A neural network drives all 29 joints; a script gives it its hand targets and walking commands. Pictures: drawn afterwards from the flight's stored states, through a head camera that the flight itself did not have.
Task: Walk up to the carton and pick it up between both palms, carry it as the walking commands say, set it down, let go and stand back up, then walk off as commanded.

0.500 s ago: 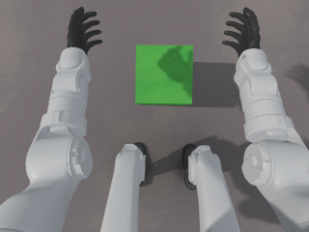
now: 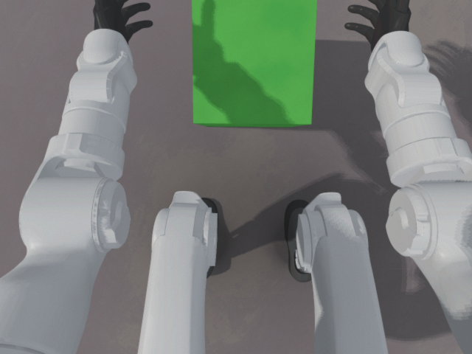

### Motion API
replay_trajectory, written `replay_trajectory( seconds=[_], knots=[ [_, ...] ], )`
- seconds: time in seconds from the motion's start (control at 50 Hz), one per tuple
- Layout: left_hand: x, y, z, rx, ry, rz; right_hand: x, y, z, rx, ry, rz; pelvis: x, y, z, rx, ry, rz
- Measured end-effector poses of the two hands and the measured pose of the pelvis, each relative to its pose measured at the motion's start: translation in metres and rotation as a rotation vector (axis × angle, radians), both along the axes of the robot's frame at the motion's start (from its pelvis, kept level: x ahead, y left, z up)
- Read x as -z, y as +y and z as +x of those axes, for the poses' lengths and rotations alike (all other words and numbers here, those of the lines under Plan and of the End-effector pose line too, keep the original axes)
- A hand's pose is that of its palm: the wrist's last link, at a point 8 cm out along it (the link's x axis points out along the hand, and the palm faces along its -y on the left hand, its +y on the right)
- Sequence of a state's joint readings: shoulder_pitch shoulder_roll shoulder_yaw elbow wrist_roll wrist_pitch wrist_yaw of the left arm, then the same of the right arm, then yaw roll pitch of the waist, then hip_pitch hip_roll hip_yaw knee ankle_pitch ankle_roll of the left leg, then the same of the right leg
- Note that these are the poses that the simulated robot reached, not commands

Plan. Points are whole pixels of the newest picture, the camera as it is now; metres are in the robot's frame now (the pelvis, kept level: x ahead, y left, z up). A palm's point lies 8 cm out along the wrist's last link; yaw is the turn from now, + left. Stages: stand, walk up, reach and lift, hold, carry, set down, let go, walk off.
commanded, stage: reach and lift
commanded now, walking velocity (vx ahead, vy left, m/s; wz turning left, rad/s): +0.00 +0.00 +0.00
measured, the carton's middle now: (250, 74) +0.52 +0.02 -0.34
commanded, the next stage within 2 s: none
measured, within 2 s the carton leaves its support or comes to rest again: leaves its support in 1.94 s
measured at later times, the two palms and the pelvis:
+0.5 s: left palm (146, 59) +0.53 +0.20 -0.26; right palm (351, 62) +0.53 -0.15 -0.26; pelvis -0.01 +0.00 -0.07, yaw +0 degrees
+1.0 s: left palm (154, 57) +0.53 +0.19 -0.26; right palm (343, 60) +0.53 -0.14 -0.26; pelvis -0.01 +0.00 -0.07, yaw +0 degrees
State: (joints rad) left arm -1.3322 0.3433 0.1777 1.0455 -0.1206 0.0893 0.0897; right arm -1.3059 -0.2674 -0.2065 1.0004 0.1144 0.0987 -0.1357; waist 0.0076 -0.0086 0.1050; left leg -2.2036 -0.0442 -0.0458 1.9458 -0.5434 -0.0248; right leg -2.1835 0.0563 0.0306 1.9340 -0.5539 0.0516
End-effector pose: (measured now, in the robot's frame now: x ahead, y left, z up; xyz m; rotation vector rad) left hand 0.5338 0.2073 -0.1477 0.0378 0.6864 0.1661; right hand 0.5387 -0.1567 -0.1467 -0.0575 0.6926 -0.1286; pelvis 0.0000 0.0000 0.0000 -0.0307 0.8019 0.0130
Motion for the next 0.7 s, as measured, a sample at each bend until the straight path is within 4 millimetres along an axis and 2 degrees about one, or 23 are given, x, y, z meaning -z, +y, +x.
replay_trajectory(
  seconds=[0.2, 0.4, 0.5, 0.7],
  knots=[
    [0.058, -0.003, -0.003, 0.007, 0.028, 0.0, 0.057, -0.002, -0.003, -0.007, 0.029, 0.002, 0.036, 0.0, -0.003, 0.002, -0.045, 0.001],
    [0.105, -0.007, -0.011, 0.019, 0.079, -0.003, 0.106, 0.002, -0.011, -0.02, 0.072, 0.021, 0.063, -0.001, -0.007, 0.004, -0.117, 0.007],
    [0.112, -0.008, -0.009, 0.016, 0.076, -0.007, 0.114, 0.003, -0.01, -0.027, 0.072, 0.02, 0.071, -0.002, -0.006, 0.005, -0.146, 0.01],
    [0.111, -0.006, -0.006, 0.018, 0.064, -0.002, 0.112, 0.001, -0.006, -0.031, 0.058, 0.015, 0.076, -0.003, -0.007, 0.003, -0.158, 0.011]
  ],
)
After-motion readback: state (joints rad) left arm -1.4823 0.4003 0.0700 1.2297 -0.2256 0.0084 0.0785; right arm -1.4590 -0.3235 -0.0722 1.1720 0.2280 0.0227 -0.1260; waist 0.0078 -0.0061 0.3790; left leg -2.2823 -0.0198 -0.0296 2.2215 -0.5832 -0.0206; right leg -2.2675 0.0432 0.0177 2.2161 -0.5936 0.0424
